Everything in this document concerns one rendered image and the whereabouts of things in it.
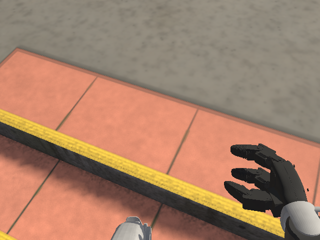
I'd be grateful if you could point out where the right robot hand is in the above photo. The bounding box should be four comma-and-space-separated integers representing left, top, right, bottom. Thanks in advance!
224, 143, 309, 218

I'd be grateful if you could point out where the robot left shin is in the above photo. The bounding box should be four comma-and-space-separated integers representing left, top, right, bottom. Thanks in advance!
116, 216, 143, 229

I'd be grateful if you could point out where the right robot forearm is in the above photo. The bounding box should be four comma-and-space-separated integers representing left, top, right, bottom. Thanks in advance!
280, 201, 320, 240

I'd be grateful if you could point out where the robot left thigh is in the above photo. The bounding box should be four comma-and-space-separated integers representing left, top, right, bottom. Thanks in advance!
111, 221, 152, 240

